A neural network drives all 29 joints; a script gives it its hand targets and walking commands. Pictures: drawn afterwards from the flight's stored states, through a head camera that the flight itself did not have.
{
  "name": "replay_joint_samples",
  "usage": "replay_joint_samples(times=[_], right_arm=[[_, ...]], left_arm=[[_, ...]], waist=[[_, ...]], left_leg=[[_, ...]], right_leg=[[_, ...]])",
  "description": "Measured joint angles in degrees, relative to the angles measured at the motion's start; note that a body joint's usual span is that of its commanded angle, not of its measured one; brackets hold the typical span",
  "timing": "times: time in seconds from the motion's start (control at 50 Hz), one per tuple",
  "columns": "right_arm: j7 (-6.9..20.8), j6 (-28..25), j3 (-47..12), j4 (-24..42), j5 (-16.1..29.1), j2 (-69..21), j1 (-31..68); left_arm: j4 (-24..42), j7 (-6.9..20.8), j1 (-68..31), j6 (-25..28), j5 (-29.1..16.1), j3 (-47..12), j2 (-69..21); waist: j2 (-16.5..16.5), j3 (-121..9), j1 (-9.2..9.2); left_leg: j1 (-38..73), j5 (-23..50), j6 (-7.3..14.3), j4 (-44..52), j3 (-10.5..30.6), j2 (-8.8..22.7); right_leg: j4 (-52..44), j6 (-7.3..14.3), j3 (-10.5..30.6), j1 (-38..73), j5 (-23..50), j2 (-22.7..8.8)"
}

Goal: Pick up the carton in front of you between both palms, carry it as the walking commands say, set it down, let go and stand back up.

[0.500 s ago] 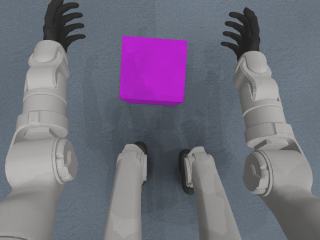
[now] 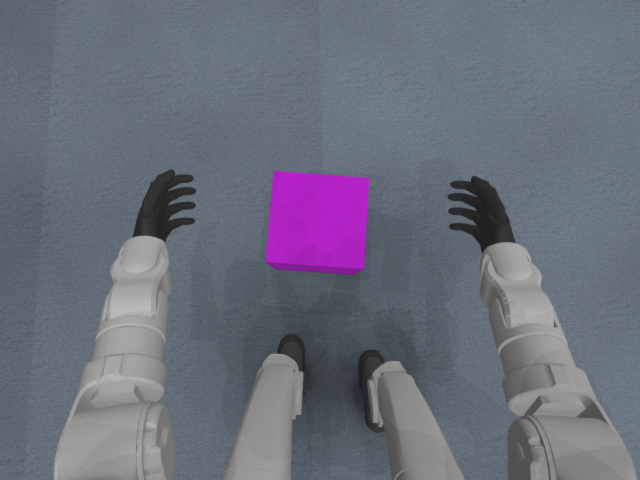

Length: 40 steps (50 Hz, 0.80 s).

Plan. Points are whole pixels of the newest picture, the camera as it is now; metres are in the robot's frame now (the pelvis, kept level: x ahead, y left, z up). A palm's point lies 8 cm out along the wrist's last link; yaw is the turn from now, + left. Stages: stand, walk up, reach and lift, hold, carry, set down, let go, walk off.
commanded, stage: let go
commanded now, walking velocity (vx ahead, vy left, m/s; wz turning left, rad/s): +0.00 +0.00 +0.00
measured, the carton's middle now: (317, 228) +0.47 +0.03 -0.57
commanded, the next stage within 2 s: stand in 0.98 s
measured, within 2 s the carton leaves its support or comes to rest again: neither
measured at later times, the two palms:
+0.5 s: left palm (119, 375) +0.24 +0.21 +0.00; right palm (624, 378) +0.23 -0.25 +0.00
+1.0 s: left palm (109, 410) +0.21 +0.22 +0.01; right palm (637, 395) +0.22 -0.25 +0.01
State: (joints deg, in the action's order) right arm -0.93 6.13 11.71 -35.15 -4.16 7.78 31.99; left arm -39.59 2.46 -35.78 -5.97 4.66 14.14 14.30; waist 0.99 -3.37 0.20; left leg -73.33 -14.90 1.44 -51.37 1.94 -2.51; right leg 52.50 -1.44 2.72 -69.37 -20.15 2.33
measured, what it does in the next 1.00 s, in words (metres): rises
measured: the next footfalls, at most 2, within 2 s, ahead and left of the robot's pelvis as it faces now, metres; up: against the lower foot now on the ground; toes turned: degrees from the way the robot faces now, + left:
none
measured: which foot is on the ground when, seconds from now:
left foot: down 0.00-1.00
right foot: down 0.00-1.00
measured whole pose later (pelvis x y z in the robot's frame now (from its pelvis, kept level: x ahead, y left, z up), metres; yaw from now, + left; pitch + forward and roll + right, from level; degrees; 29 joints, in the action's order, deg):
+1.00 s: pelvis +0.06 -0.02 +0.08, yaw +1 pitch -4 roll +1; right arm 2.3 8.3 1.8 -24.8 -1.4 11.9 -12.1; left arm -25.5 2.8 13.3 -6.2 1.0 2.2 12.8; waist 1.3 5.2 0.1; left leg -7.5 -14.0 0.2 -25.8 2.4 -2.0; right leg 26.7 0.6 3.4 -3.9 -18.5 1.6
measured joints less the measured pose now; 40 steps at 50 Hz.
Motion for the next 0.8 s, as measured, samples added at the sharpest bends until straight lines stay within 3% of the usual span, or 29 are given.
replay_joint_samples(times=[0.3, 0.5, 0.8], right_arm=[[2.76, -5.98, -6.01, 3.09, 3.42, 1.58, -26.04], [3.81, -6.56, -8.77, 8.79, 4.27, 3.47, -42.44], [4.81, 0.59, -9.49, 10.2, 3.67, 3.96, -43.88]], left_arm=[[5.37, 0.32, 27.81, 6.03, -3.77, -6.2, -2.09], [11.77, 0.34, 45.08, 6.7, -4.53, -9.64, -2.56], [15.58, 1.98, 48.6, -1.32, -3.9, -11.43, -2.02]], waist=[[-0.04, -0.75, 0.68], [0.07, 3.11, 0.52], [0.27, 8.82, -0.15]], left_leg=[[27.84, 0.32, -0.64, 13.58, 0.03, 0.38], [50.32, 2.65, -1.32, 25.04, 0.36, 0.84], [65.59, 1.85, -1.59, 26.83, 0.84, 0.63]], right_leg=[[-13.72, 1.22, 0.61, 27.53, 0.91, -0.25], [-25.08, 2.19, 0.75, 49.83, 3.44, -0.32], [-26.59, 2.81, 0.29, 65.12, 2.32, -0.57]])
